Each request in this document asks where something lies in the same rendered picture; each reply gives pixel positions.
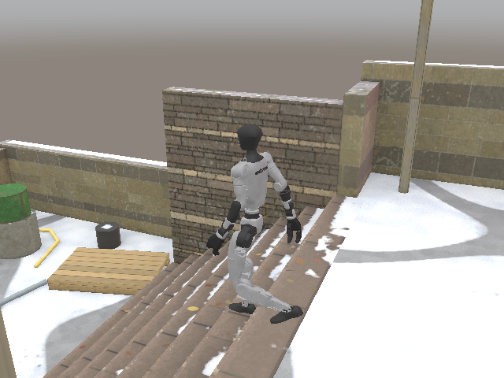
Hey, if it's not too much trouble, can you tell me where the stairs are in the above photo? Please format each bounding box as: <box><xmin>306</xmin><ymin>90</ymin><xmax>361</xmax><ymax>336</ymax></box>
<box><xmin>46</xmin><ymin>206</ymin><xmax>324</xmax><ymax>378</ymax></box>

